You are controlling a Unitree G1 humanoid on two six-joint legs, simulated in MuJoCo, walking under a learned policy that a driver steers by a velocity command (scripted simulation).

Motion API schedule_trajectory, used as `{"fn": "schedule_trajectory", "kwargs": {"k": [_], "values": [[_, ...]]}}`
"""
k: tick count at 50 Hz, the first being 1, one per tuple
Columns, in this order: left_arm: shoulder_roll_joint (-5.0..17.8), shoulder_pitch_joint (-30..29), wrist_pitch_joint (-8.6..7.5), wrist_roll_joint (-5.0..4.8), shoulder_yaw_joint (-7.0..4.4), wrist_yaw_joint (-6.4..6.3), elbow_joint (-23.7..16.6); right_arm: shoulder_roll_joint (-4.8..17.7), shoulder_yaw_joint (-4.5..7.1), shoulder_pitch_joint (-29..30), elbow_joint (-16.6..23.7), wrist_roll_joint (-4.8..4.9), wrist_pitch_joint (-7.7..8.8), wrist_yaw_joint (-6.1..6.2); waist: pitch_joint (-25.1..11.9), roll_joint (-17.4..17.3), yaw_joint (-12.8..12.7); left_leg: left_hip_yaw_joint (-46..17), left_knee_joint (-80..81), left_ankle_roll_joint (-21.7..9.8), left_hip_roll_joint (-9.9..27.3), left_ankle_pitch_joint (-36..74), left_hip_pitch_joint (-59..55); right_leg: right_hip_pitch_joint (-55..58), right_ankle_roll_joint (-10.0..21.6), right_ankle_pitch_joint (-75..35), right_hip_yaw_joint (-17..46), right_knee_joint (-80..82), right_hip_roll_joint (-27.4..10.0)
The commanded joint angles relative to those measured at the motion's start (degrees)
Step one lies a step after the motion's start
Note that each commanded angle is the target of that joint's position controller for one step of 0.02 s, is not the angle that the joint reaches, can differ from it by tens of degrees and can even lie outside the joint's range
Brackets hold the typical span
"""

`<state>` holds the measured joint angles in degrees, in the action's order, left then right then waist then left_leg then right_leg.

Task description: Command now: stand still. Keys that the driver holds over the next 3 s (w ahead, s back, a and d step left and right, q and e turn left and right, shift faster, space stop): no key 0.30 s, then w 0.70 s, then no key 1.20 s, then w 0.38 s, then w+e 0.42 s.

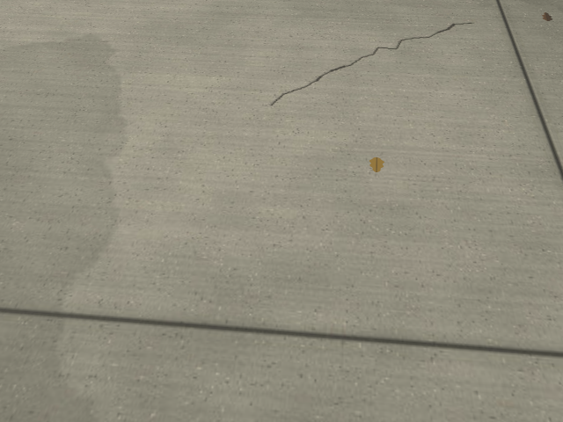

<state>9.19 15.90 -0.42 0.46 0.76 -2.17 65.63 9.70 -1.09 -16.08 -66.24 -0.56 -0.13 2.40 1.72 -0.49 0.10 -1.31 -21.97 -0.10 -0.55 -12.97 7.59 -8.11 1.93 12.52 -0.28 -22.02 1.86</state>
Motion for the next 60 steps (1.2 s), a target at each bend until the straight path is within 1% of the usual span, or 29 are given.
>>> {"fn": "schedule_trajectory", "kwargs": {"k": [1,15,16,19,21,22,23,26,28,29,30,31,32,33,34,35,39,44,46,48,50,51,52,53,54,55,56,58,60], "values": [[4.8,3.5,-0.26,0.01,-0.7,-0.19,-0.4,4.3,0.62,-3.9,0.1,0.0,0.2,0.19,2.4,0.5,0.0,-4.2,3.2,-1.7,4.9,6.4,2.2,-1.4,1.2,-6.5,6.0,4.1,-6.4],[3.5,5.2,-0.31,0.02,-0.73,-0.34,0.0,3.0,0.66,-5.6,-0.6,-0.01,0.29,0.35,2.9,0.4,0.0,-4.0,2.8,-1.7,5.0,6.3,2.7,-1.8,1.3,-6.3,6.0,3.8,-6.3],[3.3,5.7,-0.27,0.07,-0.68,-0.32,0.2,2.6,0.57,-6.1,-0.8,-0.1,0.27,0.33,1.7,0.6,-0.1,-3.7,3.1,-1.8,4.4,2.5,2.3,-1.4,1.4,-1.4,6.0,4.5,-5.9],[6.3,6.7,0.58,0.16,-2.17,-0.14,-0.3,3.4,1.28,-6.0,0.4,-0.66,-0.1,-0.04,4.3,3.6,-0.6,-0.9,-2.7,-3.4,0.3,-16.7,7.6,-4.5,4.3,23.7,8.7,5.3,-5.3],[7.4,10.3,0.95,0.31,-3.02,0.09,-0.1,1.7,1.15,-3.6,2.5,-1.5,0.05,-0.71,8.5,6.7,-2.5,1.4,-10.1,-3.8,-1.5,-19.9,16.2,-4.4,7.9,35.9,17.1,9.6,-10.4],[8.1,12.1,0.9,0.43,-3.54,0.1,0.3,0.4,0.91,-2.6,3.6,-1.94,0.53,-1.04,9.0,8.9,-2.9,3.9,-15.1,-3.7,-1.5,-16.1,18.7,-3.3,10.2,38.4,22.5,12.4,-14.7],[8.0,12.4,0.68,0.6,-3.83,0.2,0.2,0.7,1.0,-1.2,4.7,-2.16,1.17,-1.31,9.5,8.8,-3.2,4.1,-18.8,-3.7,0.2,-13.0,19.1,-4.5,11.9,36.7,25.9,14.3,-17.6],[8.7,8.6,-0.41,0.85,-4.47,0.61,-1.5,1.5,1.63,-2.1,6.2,-1.3,2.95,-2.31,7.6,6.7,-0.6,3.5,-17.3,-4.4,1.6,-13.6,15.3,-6.6,11.5,27.8,22.4,13.6,-16.9],[8.3,3.2,-0.77,-0.13,-4.62,0.83,-3.3,-0.1,1.8,-10.4,3.7,-0.49,3.72,-2.35,7.0,5.7,4.2,6.2,-5.4,-5.1,-1.1,-6.6,-1.5,-16.8,8.8,25.1,14.7,8.3,-11.9],[7.1,1.3,-1.13,0.01,-4.44,0.94,-4.3,0.9,2.36,-15.2,1.9,-0.49,3.88,-1.99,7.0,2.6,6.0,4.7,-1.1,-5.0,-1.4,-6.6,-9.4,-22.2,7.3,23.0,10.8,2.1,-8.6],[3.5,-0.3,-1.84,0.25,-3.49,1.29,-5.8,4.5,3.32,-21.5,0.9,-1.22,4.33,-1.39,4.8,-7.7,8.2,-11.4,8.2,-6.2,9.7,-17.1,-16.3,-28.7,4.9,19.2,3.2,-13.9,-2.9],[1.7,-1.4,-2.39,0.66,-2.94,1.78,-8.3,10.3,4.87,-27.1,-0.2,-0.73,4.03,-1.51,4.9,-17.2,8.7,-32.6,16.6,-10.7,21.2,-30.1,-17.4,-37.3,3.7,19.1,-3.6,-28.3,1.7],[5.5,-2.1,-2.6,2.37,-3.7,2.35,-8.4,8.3,4.56,-22.9,0.5,-0.92,3.57,-1.37,9.0,-8.9,5.6,-33.6,16.5,-12.3,22.3,-31.4,-11.4,-38.1,4.3,16.0,-0.4,-37.0,-2.2],[4.7,-2.2,-3.01,2.2,-3.62,3.02,-8.3,6.8,4.11,-17.7,2.5,-0.87,3.9,-1.65,10.3,-4.2,3.1,-28.9,16.5,-11.9,20.3,-27.2,-7.9,-37.9,4.4,10.8,0.8,-39.4,-4.0],[3.7,-1.3,-3.49,1.61,-3.4,3.49,-7.8,6.1,3.89,-14.5,3.8,-0.74,4.47,-1.79,9.8,-2.7,1.5,-23.5,16.9,-10.9,17.7,-19.3,-6.9,-36.2,3.8,6.3,1.2,-39.6,-5.2],[4.0,-1.3,-3.66,1.57,-3.64,3.91,-7.6,5.3,3.55,-13.4,4.3,-0.56,5.06,-1.69,8.7,-2.0,0.7,-19.2,17.2,-10.2,15.9,-12.2,-7.3,-35.1,3.2,3.2,0.7,-38.9,-5.8],[3.8,-4.1,-2.58,1.5,-3.91,4.16,-8.7,3.2,2.49,-18.2,2.2,-0.35,6.16,-1.43,5.2,-3.9,0.5,-7.2,13.4,-8.8,11.6,18.7,-11.6,-35.7,1.4,-1.4,-3.3,-38.0,-4.7],[2.1,-18.0,-2.16,0.72,-2.59,4.09,-14.7,3.5,1.77,-19.3,2.0,-0.58,6.3,-1.06,7.4,-5.4,2.4,-2.1,13.2,-8.7,9.6,31.5,-7.7,-31.2,0.9,-5.8,-7.7,-21.8,-2.3],[2.5,-19.7,-2.16,0.39,-2.36,3.92,-15.8,4.7,1.94,-19.4,1.8,-0.64,6.47,-0.85,7.3,-6.5,2.3,-1.2,12.6,-8.8,10.3,37.1,-7.7,-25.9,2.3,-6.4,-9.0,-15.8,-1.0],[4.5,-16.4,-2.32,0.34,-2.96,3.24,-15.5,6.1,2.25,-17.9,1.8,-0.58,6.81,-0.75,4.9,-6.9,-0.1,0.1,7.5,-8.3,11.4,51.2,-9.4,-18.6,4.7,-5.6,-9.4,-13.1,1.0],[7.2,-3.9,-3.07,0.12,-4.41,2.4,-11.8,7.7,2.79,-16.1,2.1,-0.56,6.72,-0.62,-1.9,-6.6,-5.6,1.0,-6.7,-7.5,11.6,59.6,-11.3,-6.3,7.1,-4.8,-8.2,-10.4,3.1],[8.1,4.6,-3.66,0.64,-5.12,1.92,-8.9,7.9,2.92,-14.8,2.3,-0.05,6.51,-0.72,-5.5,-5.5,-9.4,2.1,-17.9,-6.6,9.9,53.7,-7.3,4.1,8.1,-9.3,-6.7,-5.8,1.6],[12.0,12.6,-4.12,2.26,-6.23,1.47,-7.2,5.4,2.38,-15.9,3.5,0.44,6.45,-0.96,-11.1,-0.9,-10.8,3.5,-34.4,-5.9,6.7,31.9,3.1,16.5,10.2,-7.7,5.3,-5.5,-10.0],[15.8,12.0,-3.85,2.93,-6.95,1.85,-7.7,-1.2,1.64,-24.6,3.4,2.34,5.72,-1.24,-17.3,11.1,-5.3,4.3,-58.1,-3.7,-4.5,-19.9,20.8,27.6,20.7,-22.7,33.8,-1.8,-28.1],[14.2,7.8,-3.49,-0.12,-6.94,2.35,-8.2,4.3,3.12,-20.0,3.7,0.7,5.21,-0.97,-15.1,2.1,-4.8,-2.6,-60.4,-4.4,-2.1,-14.4,22.0,20.0,20.6,-22.4,34.2,2.8,-25.3],[10.5,1.1,-3.79,-0.58,-5.74,2.33,-9.1,4.1,3.29,-14.2,5.7,-0.04,5.16,-1.02,-6.1,2.2,-2.4,-2.1,-57.9,-4.2,0.3,-10.1,23.7,11.2,18.7,-24.7,24.7,4.2,-23.5],[6.7,-0.9,-4.33,-0.28,-4.75,2.49,-9.1,3.7,3.44,-11.9,6.0,-0.75,5.16,-1.01,-2.0,-0.4,-1.2,-1.5,-55.0,-4.2,1.8,-8.1,22.2,4.8,16.7,-31.1,18.6,5.7,-20.8],[2.5,-0.4,-4.96,-0.1,-3.25,1.79,-7.7,2.2,3.64,-12.3,5.7,-1.73,3.71,-1.55,-0.6,0.9,1.5,-1.2,-49.0,-3.4,3.3,-7.2,16.6,-2.5,13.3,-37.8,9.2,7.4,-16.2],[2.8,1.9,-5.84,0.39,-2.63,1.63,-6.4,0.3,3.55,-12.5,5.5,-1.46,2.4,-1.88,-1.4,1.8,2.8,-0.3,-43.7,-2.6,2.4,-6.3,13.2,-4.5,12.1,-47.3,4.9,7.1,-14.8]]}}
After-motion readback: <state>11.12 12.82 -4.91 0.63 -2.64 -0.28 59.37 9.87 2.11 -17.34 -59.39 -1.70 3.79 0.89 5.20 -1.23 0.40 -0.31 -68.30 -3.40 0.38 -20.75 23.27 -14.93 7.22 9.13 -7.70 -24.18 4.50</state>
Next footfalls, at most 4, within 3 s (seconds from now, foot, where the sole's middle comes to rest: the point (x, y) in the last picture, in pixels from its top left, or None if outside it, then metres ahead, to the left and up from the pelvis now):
1.04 right None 0.42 -0.03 -0.78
1.48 left None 0.49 0.14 -0.78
2.60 left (220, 371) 0.65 0.19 -0.78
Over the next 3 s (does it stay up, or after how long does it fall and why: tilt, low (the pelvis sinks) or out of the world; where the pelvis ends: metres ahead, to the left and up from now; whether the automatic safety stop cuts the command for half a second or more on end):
stays up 0.72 0.11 -0.01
